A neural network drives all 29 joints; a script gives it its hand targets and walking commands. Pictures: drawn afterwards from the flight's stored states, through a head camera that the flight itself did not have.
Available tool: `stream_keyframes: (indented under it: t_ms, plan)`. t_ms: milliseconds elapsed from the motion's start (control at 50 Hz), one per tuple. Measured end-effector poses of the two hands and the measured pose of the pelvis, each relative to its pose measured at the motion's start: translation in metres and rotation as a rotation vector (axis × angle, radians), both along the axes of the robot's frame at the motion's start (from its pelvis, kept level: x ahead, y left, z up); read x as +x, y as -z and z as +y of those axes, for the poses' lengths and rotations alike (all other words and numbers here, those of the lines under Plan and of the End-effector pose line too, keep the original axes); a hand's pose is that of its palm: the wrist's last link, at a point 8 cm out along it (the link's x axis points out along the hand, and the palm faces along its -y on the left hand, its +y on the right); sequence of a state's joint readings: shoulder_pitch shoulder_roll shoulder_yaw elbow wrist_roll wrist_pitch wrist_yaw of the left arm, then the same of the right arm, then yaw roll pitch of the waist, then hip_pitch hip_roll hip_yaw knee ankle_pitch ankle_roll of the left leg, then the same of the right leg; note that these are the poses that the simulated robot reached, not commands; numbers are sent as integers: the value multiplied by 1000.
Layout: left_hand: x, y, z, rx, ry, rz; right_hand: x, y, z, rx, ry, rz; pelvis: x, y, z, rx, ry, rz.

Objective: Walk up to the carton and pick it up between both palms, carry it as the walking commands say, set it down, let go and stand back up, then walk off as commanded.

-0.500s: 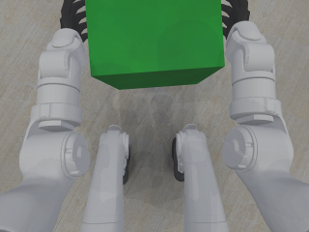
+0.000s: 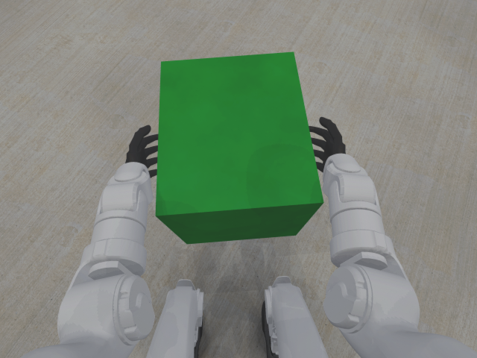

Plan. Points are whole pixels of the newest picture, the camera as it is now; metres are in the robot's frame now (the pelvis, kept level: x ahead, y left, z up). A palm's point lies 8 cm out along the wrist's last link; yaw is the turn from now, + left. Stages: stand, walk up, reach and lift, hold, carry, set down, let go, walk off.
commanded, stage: reach and lift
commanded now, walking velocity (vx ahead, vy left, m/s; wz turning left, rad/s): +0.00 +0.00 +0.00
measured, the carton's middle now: (235, 157) +0.49 +0.00 -0.11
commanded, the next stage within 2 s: none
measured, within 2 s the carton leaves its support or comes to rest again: neither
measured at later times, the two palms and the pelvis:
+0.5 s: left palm (113, 161) +0.40 +0.18 +0.05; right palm (347, 149) +0.42 -0.16 +0.06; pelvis +0.02 +0.00 +0.07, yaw +0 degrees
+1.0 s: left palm (80, 153) +0.37 +0.18 +0.13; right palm (373, 134) +0.39 -0.15 +0.14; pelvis +0.04 +0.00 +0.12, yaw +0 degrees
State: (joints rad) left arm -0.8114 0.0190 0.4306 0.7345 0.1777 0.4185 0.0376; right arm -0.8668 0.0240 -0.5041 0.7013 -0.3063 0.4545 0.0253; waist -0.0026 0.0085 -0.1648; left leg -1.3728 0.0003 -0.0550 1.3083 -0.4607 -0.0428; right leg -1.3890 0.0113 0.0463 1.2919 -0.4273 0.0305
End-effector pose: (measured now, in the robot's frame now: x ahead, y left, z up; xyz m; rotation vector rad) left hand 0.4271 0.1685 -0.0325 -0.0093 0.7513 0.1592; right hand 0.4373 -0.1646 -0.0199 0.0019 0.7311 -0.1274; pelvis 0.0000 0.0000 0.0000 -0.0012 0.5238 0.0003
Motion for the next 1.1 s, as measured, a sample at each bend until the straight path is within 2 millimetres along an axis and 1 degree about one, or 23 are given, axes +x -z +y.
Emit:
stream_keyframes:
  t_ms: [80,140,220,300,340,420,560,720,840,920,1020,1100]
  plan:
    - [1,-17,2,6,-14,-31,5,-16,3,-6,-21,-30,6,-12,-1,2,-1,-12]
    - [1,-30,3,6,-18,-34,5,-27,3,0,-20,-32,11,-21,-2,4,-2,-26]
    - [-4,-43,1,-2,-23,-20,-1,-38,1,5,-15,-18,17,-35,-3,6,-3,-50]
    - [-13,-51,1,-9,-30,-8,-11,-46,1,15,-5,-5,22,-47,-3,6,-3,-73]
    - [-18,-54,2,-10,-33,-5,-15,-50,2,16,-7,-3,23,-51,-3,6,-3,-83]
    - [-23,-66,5,-13,-40,-30,-16,-65,6,8,-16,-27,24,-58,-2,4,-4,-105]
    - [-26,-96,8,-21,-39,-45,-24,-92,8,3,-16,-41,25,-74,1,1,-5,-158]
    - [-30,-124,11,-24,-40,-61,-24,-124,11,-4,-22,-58,31,-91,4,-1,-6,-221]
    - [-41,-137,12,-35,-51,-43,-36,-135,12,2,-18,-39,38,-104,5,-1,-7,-275]
    - [-49,-144,12,-42,-57,-41,-40,-147,12,2,-19,-40,41,-110,5,-1,-8,-312]
    - [-54,-164,13,-33,-56,-69,-46,-164,13,7,-24,-62,42,-118,5,1,-8,-363]
    - [-59,-177,12,-33,-56,-71,-52,-175,12,11,-20,-64,41,-123,5,2,-8,-413]
